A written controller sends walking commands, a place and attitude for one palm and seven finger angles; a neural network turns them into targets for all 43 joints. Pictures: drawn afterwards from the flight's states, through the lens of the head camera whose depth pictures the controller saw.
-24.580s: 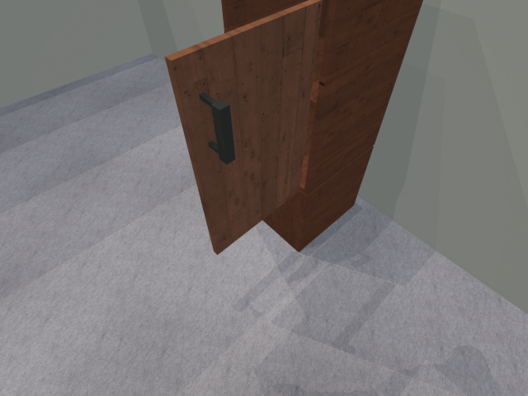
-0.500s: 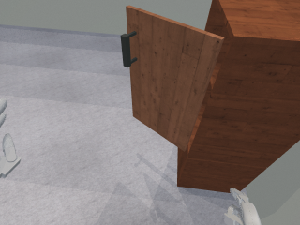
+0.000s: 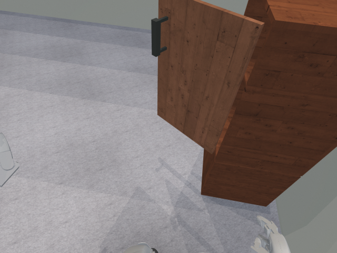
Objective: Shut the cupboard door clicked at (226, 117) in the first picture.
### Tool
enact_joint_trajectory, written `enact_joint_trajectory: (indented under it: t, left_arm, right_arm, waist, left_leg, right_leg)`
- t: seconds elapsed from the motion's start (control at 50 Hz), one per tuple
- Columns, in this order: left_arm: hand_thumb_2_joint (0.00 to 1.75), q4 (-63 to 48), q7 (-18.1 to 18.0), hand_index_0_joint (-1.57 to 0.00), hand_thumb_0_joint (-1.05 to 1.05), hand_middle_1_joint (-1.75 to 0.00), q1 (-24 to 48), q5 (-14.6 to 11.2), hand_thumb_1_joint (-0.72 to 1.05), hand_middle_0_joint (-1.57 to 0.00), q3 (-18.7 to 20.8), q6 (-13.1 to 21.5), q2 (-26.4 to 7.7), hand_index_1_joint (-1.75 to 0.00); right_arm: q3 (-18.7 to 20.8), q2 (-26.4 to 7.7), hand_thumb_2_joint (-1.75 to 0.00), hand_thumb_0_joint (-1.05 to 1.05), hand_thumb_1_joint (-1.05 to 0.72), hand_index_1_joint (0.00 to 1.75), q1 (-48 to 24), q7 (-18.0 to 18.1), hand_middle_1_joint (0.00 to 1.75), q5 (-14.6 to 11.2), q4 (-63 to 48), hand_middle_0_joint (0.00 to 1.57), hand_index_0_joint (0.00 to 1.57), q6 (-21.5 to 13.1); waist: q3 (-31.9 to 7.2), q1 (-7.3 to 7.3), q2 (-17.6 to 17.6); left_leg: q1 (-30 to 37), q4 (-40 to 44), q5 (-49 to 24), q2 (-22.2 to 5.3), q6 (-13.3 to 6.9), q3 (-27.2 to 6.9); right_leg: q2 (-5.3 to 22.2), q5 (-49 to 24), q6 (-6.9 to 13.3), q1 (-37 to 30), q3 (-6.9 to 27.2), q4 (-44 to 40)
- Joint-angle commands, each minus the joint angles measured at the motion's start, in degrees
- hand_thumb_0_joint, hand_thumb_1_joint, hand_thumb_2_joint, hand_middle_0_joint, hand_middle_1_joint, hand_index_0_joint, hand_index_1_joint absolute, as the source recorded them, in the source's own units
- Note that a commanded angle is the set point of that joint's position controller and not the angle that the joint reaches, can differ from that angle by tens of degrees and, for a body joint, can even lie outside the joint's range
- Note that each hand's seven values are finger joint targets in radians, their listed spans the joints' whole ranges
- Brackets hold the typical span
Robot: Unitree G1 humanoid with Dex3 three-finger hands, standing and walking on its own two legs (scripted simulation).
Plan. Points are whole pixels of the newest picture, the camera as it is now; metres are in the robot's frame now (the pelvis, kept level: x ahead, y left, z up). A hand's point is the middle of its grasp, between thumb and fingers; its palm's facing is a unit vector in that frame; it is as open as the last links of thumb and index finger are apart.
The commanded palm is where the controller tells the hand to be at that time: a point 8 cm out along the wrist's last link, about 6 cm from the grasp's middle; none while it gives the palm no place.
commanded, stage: step back with the hand held close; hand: left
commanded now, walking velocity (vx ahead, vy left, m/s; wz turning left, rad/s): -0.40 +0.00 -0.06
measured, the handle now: (160, 36) +0.78 +0.06 +0.13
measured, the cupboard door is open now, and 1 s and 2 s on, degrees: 57 57 57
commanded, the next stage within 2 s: stop stepping back and stand still in 0.44 s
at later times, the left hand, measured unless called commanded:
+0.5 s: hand out of the picture +0.14 +0.28 +0.20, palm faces +0.37 -0.82 -0.44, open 7.4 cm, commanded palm +0.07 +0.31 +0.20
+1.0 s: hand out of the picture +0.08 +0.32 +0.20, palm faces +0.26 -0.86 -0.44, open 7.4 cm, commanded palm +0.04 +0.36 +0.20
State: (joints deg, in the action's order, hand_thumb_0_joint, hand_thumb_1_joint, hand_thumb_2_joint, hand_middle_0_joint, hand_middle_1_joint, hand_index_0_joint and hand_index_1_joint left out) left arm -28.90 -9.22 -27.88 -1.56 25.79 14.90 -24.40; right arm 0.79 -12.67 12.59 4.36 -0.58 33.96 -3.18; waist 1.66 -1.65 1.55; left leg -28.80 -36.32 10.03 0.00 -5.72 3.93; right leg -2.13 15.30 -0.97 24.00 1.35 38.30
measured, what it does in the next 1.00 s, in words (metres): walks backwards: right foot, then left foot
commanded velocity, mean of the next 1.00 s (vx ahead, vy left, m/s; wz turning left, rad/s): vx -0.11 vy -0.05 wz -0.03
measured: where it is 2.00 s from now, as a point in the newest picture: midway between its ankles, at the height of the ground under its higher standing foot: outside the picture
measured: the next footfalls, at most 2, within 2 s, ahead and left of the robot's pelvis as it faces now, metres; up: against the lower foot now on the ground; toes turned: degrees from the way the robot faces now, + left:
right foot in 0.10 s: -0.02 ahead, -0.14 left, +0.00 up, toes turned +3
left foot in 0.62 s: +0.04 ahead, +0.10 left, +0.00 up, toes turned -6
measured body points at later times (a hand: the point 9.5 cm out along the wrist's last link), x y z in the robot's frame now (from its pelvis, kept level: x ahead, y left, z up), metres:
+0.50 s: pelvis -0.08 +0.02 +0.01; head -0.07 +0.05 +0.46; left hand +0.11 +0.32 +0.22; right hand +0.09 -0.23 -0.05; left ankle +0.12 +0.06 -0.71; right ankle -0.09 -0.13 -0.71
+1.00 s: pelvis -0.16 +0.09 +0.01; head -0.18 +0.12 +0.46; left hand +0.06 +0.36 +0.22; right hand -0.07 -0.17 -0.08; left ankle -0.05 +0.14 -0.70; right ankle -0.24 +0.00 -0.72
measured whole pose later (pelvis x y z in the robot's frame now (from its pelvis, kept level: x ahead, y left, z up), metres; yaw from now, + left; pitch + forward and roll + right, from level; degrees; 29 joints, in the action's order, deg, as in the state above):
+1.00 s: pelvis -0.16 +0.09 +0.01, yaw -11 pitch -1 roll -3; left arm -31.2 -8.9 -32.4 -4.4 24.7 8.3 -28.8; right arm -0.2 -10.8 15.1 2.8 0.2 39.2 -1.7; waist -3.2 -0.1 0.3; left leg -28.2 -42.2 17.2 -0.2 1.6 1.2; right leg -4.4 19.9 3.6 6.2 -3.0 27.1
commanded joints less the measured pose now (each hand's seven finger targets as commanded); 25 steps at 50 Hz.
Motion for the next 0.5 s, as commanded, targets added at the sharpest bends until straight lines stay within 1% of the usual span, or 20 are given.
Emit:
enact_joint_trajectory:
  t: [0.0, 0.02, 0.06, 0.08, 0.12, 0.14, 0.16, 0.2, 0.24, 0.26, 0.3, 0.32, 0.34, 0.36, 0.38, 0.4, 0.42, 0.44, 0.46, 0.48]
  left_arm:
    - [0.9, -12.15, -0.26, -0.2, 0.0, -0.3, -2.04, -0.74, 0.9, -0.2, 11.38, 4.35, -12.39, -0.3]
    - [0.9, -10.99, 0.16, -0.2, 0.0, -0.3, -3.88, -1.16, 0.9, -0.2, 9.58, 4.34, -10.19, -0.3]
    - [0.9, -11.36, 0.7, -0.2, 0.0, -0.3, -3.15, -2.1, 0.9, -0.2, 8.76, 4.69, -10.08, -0.3]
    - [0.9, -11.8, 0.82, -0.2, 0.0, -0.3, -1.9, -2.57, 0.9, -0.2, 7.87, 4.99, -10.13, -0.3]
    - [0.9, -12.72, 0.27, -0.2, 0.0, -0.3, 2.92, -2.7, 0.9, -0.2, 5.73, 5.72, -10.27, -0.3]
    - [0.9, -12.42, 0.27, -0.2, 0.0, -0.3, 4.31, -2.33, 0.9, -0.2, 3.77, 5.36, -9.74, -0.3]
    - [0.9, -12.72, -0.05, -0.2, 0.0, -0.3, 5.02, -2.08, 0.9, -0.2, 3.87, 5.0, -10.88, -0.3]
    - [0.9, -12.4, -0.86, -0.2, 0.0, -0.3, 5.05, -1.59, 0.9, -0.2, 5.76, 3.8, -13.31, -0.3]
    - [0.9, -11.91, -0.71, -0.2, 0.0, -0.3, 4.15, -1.64, 0.9, -0.2, 5.37, 3.36, -12.83, -0.3]
    - [0.9, -11.86, -0.49, -0.2, 0.0, -0.3, 3.9, -1.92, 0.9, -0.2, 5.78, 3.56, -13.14, -0.3]
    - [0.9, -11.39, -0.07, -0.2, 0.0, -0.3, 3.46, -2.04, 0.9, -0.2, 6.96, 4.34, -13.55, -0.3]
    - [0.9, -10.01, 0.12, -0.2, 0.0, -0.3, 0.98, -2.14, 0.9, -0.2, 8.28, 4.59, -13.2, -0.3]
    - [0.9, -9.58, 0.33, -0.2, 0.0, -0.3, -0.55, -2.38, 0.9, -0.2, 9.29, 4.58, -13.0, -0.3]
    - [0.9, -10.05, 0.75, -0.2, 0.0, -0.3, -1.1, -2.81, 0.9, -0.2, 10.09, 4.56, -13.08, -0.3]
    - [0.9, -10.36, 1.12, -0.2, 0.0, -0.3, -2.12, -3.6, 0.9, -0.2, 10.24, 4.44, -13.75, -0.3]
    - [0.9, -11.6, 1.32, -0.2, 0.0, -0.3, -3.31, -3.88, 0.9, -0.2, 9.98, 4.63, -13.87, -0.3]
    - [0.9, -12.61, 1.37, -0.2, 0.0, -0.3, -4.83, -4.4, 0.9, -0.2, 8.72, 4.58, -12.74, -0.3]
    - [0.9, -13.86, 1.03, -0.2, 0.0, -0.3, -4.57, -4.15, 0.9, -0.2, 8.09, 4.65, -12.88, -0.3]
    - [0.9, -14.73, 0.56, -0.2, 0.0, -0.3, -3.37, -3.88, 0.9, -0.2, 7.69, 4.84, -13.33, -0.3]
    - [0.9, -15.77, -0.08, -0.2, 0.0, -0.3, -0.87, -2.96, 0.9, -0.2, 6.61, 4.15, -14.23, -0.3]
  right_arm:
    - [3.76, -8.6, -0.9, 0.0, -0.9, 0.3, -5.99, 0.43, 0.3, -0.02, -9.03, 0.2, 0.2, -4.3]
    - [3.38, -8.0, -0.9, 0.0, -0.9, 0.3, -6.09, 0.29, 0.3, 0.04, -9.0, 0.2, 0.2, -4.37]
    - [2.89, -7.71, -0.9, 0.0, -0.9, 0.3, -5.9, 0.01, 0.3, 0.52, -7.93, 0.2, 0.2, -4.59]
    - [2.76, -7.28, -0.9, 0.0, -0.9, 0.3, -5.55, -0.2, 0.3, 0.56, -7.03, 0.2, 0.2, -4.81]
    - [2.46, -5.97, -0.9, 0.0, -0.9, 0.3, -5.24, -0.2, 0.3, 0.74, -5.55, 0.2, 0.2, -4.91]
    - [3.13, -5.76, -0.9, 0.0, -0.9, 0.3, -5.16, -0.05, 0.3, -0.2, -5.07, 0.2, 0.2, -4.89]
    - [3.17, -5.71, -0.9, 0.0, -0.9, 0.3, -5.67, 0.28, 0.3, -0.3, -5.35, 0.2, 0.2, -4.83]
    - [3.09, -5.84, -0.9, 0.0, -0.9, 0.3, -6.16, 0.9, 0.3, 0.54, -4.96, 0.2, 0.2, -4.3]
    - [2.72, -5.45, -0.9, 0.0, -0.9, 0.3, -6.83, 1.1, 0.3, 0.37, -5.7, 0.2, 0.2, -3.43]
    - [2.77, -5.8, -0.9, 0.0, -0.9, 0.3, -7.15, 1.1, 0.3, 0.08, -6.24, 0.2, 0.2, -3.2]
    - [2.82, -6.85, -0.9, 0.0, -0.9, 0.3, -8.47, 1.16, 0.3, 0.1, -7.32, 0.2, 0.2, -3.3]
    - [2.89, -7.12, -0.9, 0.0, -0.9, 0.3, -8.39, 1.12, 0.3, 0.4, -7.8, 0.2, 0.2, -3.32]
    - [3.08, -7.78, -0.9, 0.0, -0.9, 0.3, -8.63, 1.01, 0.3, 0.69, -8.16, 0.2, 0.2, -3.23]
    - [3.34, -7.76, -0.9, 0.0, -0.9, 0.3, -8.07, 0.82, 0.3, 1.1, -8.29, 0.2, 0.2, -2.98]
    - [3.46, -6.8, -0.9, 0.0, -0.9, 0.3, -7.13, 0.43, 0.3, 1.32, -8.23, 0.2, 0.2, -2.73]
    - [3.58, -6.43, -0.9, 0.0, -0.9, 0.3, -7.03, -0.04, 0.3, 1.01, -8.55, 0.2, 0.2, -2.89]
    - [3.37, -5.5, -0.9, 0.0, -0.9, 0.3, -6.16, -0.41, 0.3, 0.75, -8.5, 0.2, 0.2, -3.06]
    - [3.39, -5.43, -0.9, 0.0, -0.9, 0.3, -4.83, -0.67, 0.3, 0.41, -8.02, 0.2, 0.2, -3.13]
    - [3.29, -5.24, -0.9, 0.0, -0.9, 0.3, -3.53, -0.81, 0.3, 0.47, -6.9, 0.2, 0.2, -3.2]
    - [3.29, -5.23, -0.9, 0.0, -0.9, 0.3, -3.62, -0.78, 0.3, 0.16, -6.37, 0.2, 0.2, -3.25]
  waist:
    - [-10.48, 2.02, 8.64]
    - [-8.51, 2.06, 9.24]
    - [-6.19, 2.02, 9.14]
    - [-6.73, 1.97, 6.41]
    - [-9.1, 1.24, 0.85]
    - [-12.31, 0.66, -4.37]
    - [-12.93, 0.57, -6.28]
    - [-12.35, 0.24, -4.34]
    - [-11.55, 0.01, -2.88]
    - [-10.07, 0.04, -1.63]
    - [-4.75, 0.2, 4.76]
    - [-3.99, 0.74, 8.86]
    - [-5.35, 1.36, 13.61]
    - [-7.33, 1.99, 15.22]
    - [-9.22, 2.24, 12.84]
    - [-11.73, 2.37, 12.1]
    - [-13.22, 2.08, 9.02]
    - [-12.53, 1.28, 4.77]
    - [-11.73, 0.34, -1.68]
    - [-10.35, 0.15, -9.55]
  left_leg:
    - [-11.49, 24.18, 30.23, -17.05, -1.16, -19.16]
    - [-11.1, 24.33, 30.05, -16.35, -0.15, -17.46]
    - [-7.38, 23.57, 26.87, -14.9, 1.71, -15.84]
    - [-0.83, 21.32, 22.29, -13.44, 3.37, -14.28]
    - [12.84, 12.79, 8.66, -8.65, 6.54, -7.66]
    - [19.52, 7.58, 5.3, -6.4, 6.99, -4.67]
    - [23.9, 3.37, 4.02, -5.08, 6.64, -2.99]
    - [23.68, 1.92, 0.49, -4.35, 6.32, -2.81]
    - [23.18, 4.51, -4.87, -5.09, 5.86, -3.75]
    - [22.03, 6.67, -1.73, -5.73, 5.51, -5.04]
    - [13.82, 15.77, 14.95, -8.73, 4.97, -10.26]
    - [6.73, 23.41, 25.28, -11.2, 4.79, -13.78]
    - [-2.87, 31.49, 34.34, -14.53, 4.94, -17.45]
    - [-7.9, 34.51, 35.74, -16.55, 5.83, -18.72]
    - [-5.31, 32.39, 30.37, -15.74, 7.46, -16.09]
    - [-0.12, 28.71, 25.15, -13.8, 8.11, -12.84]
    - [5.1, 23.68, 19.89, -11.49, 8.36, -8.69]
    - [11.3, 15.34, 14.6, -7.67, 8.53, -3.83]
    - [20.89, 3.4, 8.56, -4.04, 9.1, -0.61]
    - [25.83, -8.81, 9.18, -0.42, 9.1, -1.34]
  right_leg:
    - [-2.03, 5.05, 0.75, -20.34, 0.43, 7.15]
    - [-1.97, 7.12, 1.37, -19.18, -0.32, 4.65]
    - [-1.19, 7.95, 2.37, -16.3, 0.23, -3.26]
    - [0.16, 8.25, 3.02, -12.0, 1.97, -9.21]
    - [6.22, 1.72, 5.0, -2.39, 10.14, -17.21]
    - [7.72, -0.58, 5.21, 1.57, 11.08, -17.25]
    - [9.63, -2.57, 4.61, 5.38, 12.34, -19.14]
    - [10.95, -11.21, 4.33, 5.95, 12.73, -18.44]
    - [7.99, -12.61, 2.95, 4.97, 9.31, -16.58]
    - [5.94, -6.73, 2.41, 5.25, 7.54, -16.47]
    - [1.75, 11.27, 2.48, 3.56, 4.02, -15.18]
    - [-1.21, 15.54, 2.67, -2.09, 1.64, -11.62]
    - [-4.31, 14.23, 2.73, -12.71, -1.27, -4.76]
    - [-5.37, 12.83, 3.09, -19.96, -2.97, -0.07]
    - [-4.6, 13.6, 3.91, -19.75, -3.18, -1.12]
    - [-3.7, 13.54, 4.16, -17.49, -2.74, -4.89]
    - [-1.21, 13.1, 4.5, -14.46, -1.62, -9.85]
    - [2.17, 12.43, 5.18, -7.0, 1.77, -16.56]
    - [8.54, 12.31, 6.76, 5.08, 8.2, -23.97]
    - [15.63, 17.68, 9.35, 16.23, 15.24, -29.44]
